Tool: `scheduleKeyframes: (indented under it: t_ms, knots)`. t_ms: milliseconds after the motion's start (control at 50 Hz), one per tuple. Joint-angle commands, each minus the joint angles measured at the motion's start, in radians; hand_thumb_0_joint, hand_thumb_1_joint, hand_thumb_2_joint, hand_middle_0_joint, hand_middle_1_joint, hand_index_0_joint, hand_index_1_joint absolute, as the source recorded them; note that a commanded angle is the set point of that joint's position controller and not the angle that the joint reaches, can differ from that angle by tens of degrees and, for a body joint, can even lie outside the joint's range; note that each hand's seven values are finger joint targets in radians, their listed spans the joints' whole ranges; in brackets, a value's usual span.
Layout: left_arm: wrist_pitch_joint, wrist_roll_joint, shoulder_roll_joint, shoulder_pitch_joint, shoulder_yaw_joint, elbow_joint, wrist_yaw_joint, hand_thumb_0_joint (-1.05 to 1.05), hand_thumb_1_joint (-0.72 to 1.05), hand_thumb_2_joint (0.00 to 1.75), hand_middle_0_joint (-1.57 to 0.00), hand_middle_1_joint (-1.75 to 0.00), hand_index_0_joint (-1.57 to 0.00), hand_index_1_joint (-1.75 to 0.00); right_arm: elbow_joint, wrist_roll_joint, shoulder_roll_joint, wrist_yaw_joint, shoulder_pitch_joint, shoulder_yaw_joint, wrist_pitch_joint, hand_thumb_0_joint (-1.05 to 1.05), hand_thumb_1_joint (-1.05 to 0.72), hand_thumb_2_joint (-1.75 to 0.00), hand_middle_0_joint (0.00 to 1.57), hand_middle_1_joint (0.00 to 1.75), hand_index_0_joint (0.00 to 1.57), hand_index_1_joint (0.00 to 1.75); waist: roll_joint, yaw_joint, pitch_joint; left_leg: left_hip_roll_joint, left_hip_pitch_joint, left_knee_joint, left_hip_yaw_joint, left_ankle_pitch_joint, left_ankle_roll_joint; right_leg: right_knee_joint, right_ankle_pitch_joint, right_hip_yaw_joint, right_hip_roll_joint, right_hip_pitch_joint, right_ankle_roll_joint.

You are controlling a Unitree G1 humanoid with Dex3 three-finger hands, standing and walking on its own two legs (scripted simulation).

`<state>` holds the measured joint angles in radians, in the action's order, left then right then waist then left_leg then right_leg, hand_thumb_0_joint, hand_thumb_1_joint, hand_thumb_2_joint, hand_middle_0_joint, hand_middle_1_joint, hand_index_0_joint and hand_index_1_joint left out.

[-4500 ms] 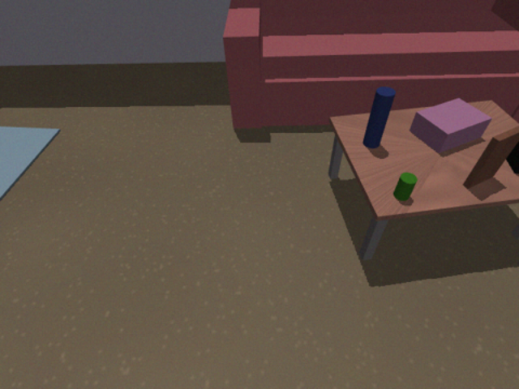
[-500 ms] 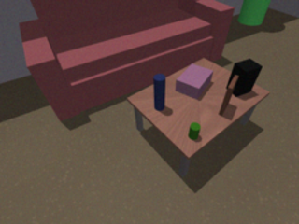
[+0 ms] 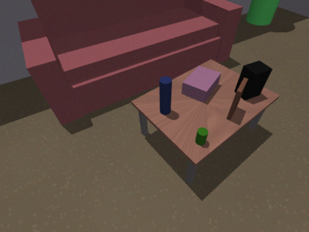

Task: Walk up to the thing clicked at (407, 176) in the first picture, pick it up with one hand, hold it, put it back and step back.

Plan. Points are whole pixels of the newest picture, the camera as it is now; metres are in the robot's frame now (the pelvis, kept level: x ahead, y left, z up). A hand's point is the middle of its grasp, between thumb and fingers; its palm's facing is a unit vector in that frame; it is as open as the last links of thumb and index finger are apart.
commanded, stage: walk up
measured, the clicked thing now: (201, 136) +0.67 -0.22 -0.38
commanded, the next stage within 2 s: stand in 0.06 s
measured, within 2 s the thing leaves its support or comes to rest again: neither
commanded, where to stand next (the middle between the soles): +0.05 +0.00 m, yaw +0 degrees
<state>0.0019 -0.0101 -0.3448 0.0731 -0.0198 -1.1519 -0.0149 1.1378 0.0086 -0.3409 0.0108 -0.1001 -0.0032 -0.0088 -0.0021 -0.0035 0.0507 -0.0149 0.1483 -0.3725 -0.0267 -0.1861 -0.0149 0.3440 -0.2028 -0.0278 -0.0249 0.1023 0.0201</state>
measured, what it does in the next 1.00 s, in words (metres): stands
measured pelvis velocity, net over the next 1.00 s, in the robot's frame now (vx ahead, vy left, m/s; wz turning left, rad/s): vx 0.00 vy -0.01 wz -0.01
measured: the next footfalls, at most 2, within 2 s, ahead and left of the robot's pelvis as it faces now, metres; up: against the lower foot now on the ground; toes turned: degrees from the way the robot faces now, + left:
none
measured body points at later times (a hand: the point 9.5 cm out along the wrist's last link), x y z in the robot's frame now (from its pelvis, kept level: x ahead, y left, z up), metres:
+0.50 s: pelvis +0.00 +0.00 +0.00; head +0.01 +0.00 +0.45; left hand +0.08 +0.29 -0.13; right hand +0.08 -0.30 -0.13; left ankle +0.01 +0.13 -0.75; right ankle -0.01 -0.13 -0.75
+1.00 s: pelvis +0.00 -0.01 +0.00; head +0.01 -0.01 +0.45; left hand +0.07 +0.29 -0.13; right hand +0.06 -0.31 -0.13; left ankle +0.01 +0.13 -0.75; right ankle -0.01 -0.13 -0.75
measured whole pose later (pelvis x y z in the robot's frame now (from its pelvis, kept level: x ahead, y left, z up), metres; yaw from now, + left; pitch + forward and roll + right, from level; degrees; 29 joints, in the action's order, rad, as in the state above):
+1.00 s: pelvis +0.00 -0.01 +0.00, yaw -1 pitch -2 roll +0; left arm 0.01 -0.01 -0.36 0.12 0.01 -1.13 -0.01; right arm 1.15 0.01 -0.35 0.01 -0.11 0.01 0.00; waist 0.00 0.00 0.05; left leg -0.02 0.13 -0.32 -0.02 -0.16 -0.03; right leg 0.33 -0.19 -0.02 -0.02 0.11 0.01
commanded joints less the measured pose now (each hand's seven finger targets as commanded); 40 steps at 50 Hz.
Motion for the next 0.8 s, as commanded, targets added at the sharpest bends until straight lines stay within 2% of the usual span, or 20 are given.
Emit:
scheduleKeyframes:
  t_ms: [0,20,40,100,140,180,240,300,440,500,580,640,700,720,780]
  knots:
    - [0.026,-0.001,-0.207,-0.059,-0.042,0.067,0.019,0.0,0.9,0.9,-0.2,-0.3,-0.2,-0.3,-0.062,0.002,-0.22,-0.019,0.042,-0.045,-0.027,0.0,-0.9,-0.9,0.2,0.3,0.2,0.3,-0.014,0.002,-0.094,-0.102,-0.008,0.067,-0.078,0.166,0.039,-0.048,0.117,0.074,-0.09,-0.03,-0.035]
    - [0.026,-0.001,-0.206,-0.068,-0.041,0.066,0.018,0.0,0.9,0.9,-0.2,-0.3,-0.2,-0.3,-0.06,0.002,-0.218,-0.019,0.039,-0.044,-0.027,0.0,-0.9,-0.9,0.2,0.3,0.2,0.3,-0.017,-0.001,-0.086,-0.098,0.007,0.074,-0.081,0.155,0.037,-0.047,0.116,0.076,-0.091,-0.039,-0.033]
    - [0.027,0.006,-0.203,-0.044,-0.033,0.062,0.018,0.0,0.9,0.9,-0.2,-0.3,-0.2,-0.3,-0.068,0.004,-0.221,-0.022,0.06,-0.04,-0.028,0.0,-0.9,-0.9,0.2,0.3,0.2,0.3,-0.022,0.01,-0.056,-0.114,-0.008,0.088,-0.086,0.191,0.031,-0.05,0.143,0.091,-0.104,-0.009,-0.036]
    - [0.028,0.006,-0.205,-0.041,-0.032,0.061,0.02,0.0,0.9,0.9,-0.2,-0.3,-0.2,-0.3,-0.067,0.001,-0.218,-0.021,0.055,-0.04,-0.029,0.0,-0.9,-0.9,0.2,0.3,0.2,0.3,-0.014,0.007,-0.073,-0.119,-0.031,0.087,-0.087,0.235,0.027,-0.049,0.157,0.087,-0.103,-0.014,-0.036]
    - [0.03,0.004,-0.202,-0.035,-0.027,0.064,0.02,0.0,0.9,0.9,-0.2,-0.3,-0.2,-0.3,-0.066,0.0,-0.223,-0.02,0.055,-0.041,-0.026,0.0,-0.9,-0.9,0.2,0.3,0.2,0.3,-0.007,0.005,-0.075,-0.115,-0.034,0.088,-0.082,0.198,0.028,-0.064,0.144,0.091,-0.105,-0.013,-0.032]
    - [0.033,0.003,-0.208,-0.031,-0.026,0.063,0.02,0.0,0.9,0.9,-0.2,-0.3,-0.2,-0.3,-0.069,-0.001,-0.216,-0.019,0.056,-0.039,-0.026,0.0,-0.9,-0.9,0.2,0.3,0.2,0.3,0.001,0.001,-0.102,-0.118,-0.059,0.084,-0.08,0.235,0.028,-0.057,0.183,0.09,-0.107,-0.022,-0.032]
    - [0.034,0.003,-0.208,-0.032,-0.022,0.068,0.021,0.0,0.9,0.9,-0.2,-0.3,-0.2,-0.3,-0.069,-0.001,-0.214,-0.017,0.061,-0.037,-0.025,0.0,-0.9,-0.9,0.2,0.3,0.2,0.3,-0.001,0.0,-0.101,-0.116,-0.063,0.086,-0.074,0.219,0.026,-0.063,0.171,0.088,-0.106,-0.012,-0.033]
    - [0.032,0.003,-0.207,-0.03,-0.019,0.066,0.021,0.0,0.9,0.9,-0.2,-0.3,-0.2,-0.3,-0.064,-0.002,-0.222,-0.016,0.067,-0.038,-0.022,0.0,-0.9,-0.9,0.2,0.3,0.2,0.3,-0.015,0.001,-0.089,-0.115,-0.056,0.094,-0.074,0.163,0.027,-0.075,0.125,0.096,-0.107,-0.005,-0.033]
    - [0.034,0.002,-0.212,-0.013,-0.016,0.07,0.021,0.0,0.9,0.9,-0.2,-0.3,-0.2,-0.3,-0.06,-0.003,-0.223,-0.014,0.058,-0.036,-0.022,0.0,-0.9,-0.9,0.2,0.3,0.2,0.3,-0.01,0.001,-0.085,-0.114,-0.052,0.099,-0.073,0.162,0.025,-0.077,0.128,0.095,-0.106,-0.001,-0.033]
    - [0.033,0.003,-0.217,-0.019,-0.016,0.072,0.022,0.0,0.9,0.9,-0.2,-0.3,-0.2,-0.3,-0.058,-0.001,-0.218,-0.013,0.053,-0.035,-0.02,0.0,-0.9,-0.9,0.2,0.3,0.2,0.3,0.004,0.0,-0.067,-0.112,-0.035,0.099,-0.074,0.118,0.025,-0.088,0.084,0.1,-0.107,0.01,-0.034]
    - [0.032,0.002,-0.226,-0.013,-0.017,0.074,0.02,0.0,0.9,0.9,-0.2,-0.3,-0.2,-0.3,-0.056,0.001,-0.213,-0.012,0.045,-0.033,-0.02,0.0,-0.9,-0.9,0.2,0.3,0.2,0.3,-0.002,-0.002,-0.065,-0.108,-0.023,0.108,-0.073,0.104,0.023,-0.084,0.075,0.102,-0.107,0.008,-0.038]
    - [0.032,0.004,-0.221,-0.008,-0.016,0.072,0.019,0.0,0.9,0.9,-0.2,-0.3,-0.2,-0.3,-0.054,0.0,-0.216,-0.012,0.044,-0.032,-0.022,0.0,-0.9,-0.9,0.2,0.3,0.2,0.3,0.003,0.003,-0.061,-0.109,-0.029,0.107,-0.076,0.125,0.023,-0.077,0.09,0.099,-0.106,0.007,-0.039]
    - [0.032,0.004,-0.225,-0.004,-0.017,0.073,0.02,0.0,0.9,0.9,-0.2,-0.3,-0.2,-0.3,-0.051,0.001,-0.213,-0.012,0.029,-0.031,-0.021,0.0,-0.9,-0.9,0.2,0.3,0.2,0.3,0.008,-0.001,-0.05,-0.105,-0.018,0.112,-0.076,0.087,0.021,-0.089,0.051,0.102,-0.102,0.021,-0.036]
    - [0.03,0.004,-0.22,-0.004,-0.016,0.073,0.019,0.0,0.9,0.9,-0.2,-0.3,-0.2,-0.3,-0.05,0.001,-0.221,-0.012,0.028,-0.032,-0.02,0.0,-0.9,-0.9,0.2,0.3,0.2,0.3,-0.006,-0.001,-0.041,-0.103,-0.008,0.113,-0.075,0.047,0.025,-0.096,0.021,0.106,-0.105,0.025,-0.037]
    - [0.029,0.001,-0.224,-0.002,-0.018,0.075,0.019,0.0,0.9,0.9,-0.2,-0.3,-0.2,-0.3,-0.054,0.0,-0.223,-0.012,0.034,-0.034,-0.019,0.0,-0.9,-0.9,0.2,0.3,0.2,0.3,-0.007,0.003,-0.058,-0.109,-0.016,0.111,-0.08,0.057,0.028,-0.086,0.026,0.102,-0.105,0.018,-0.041]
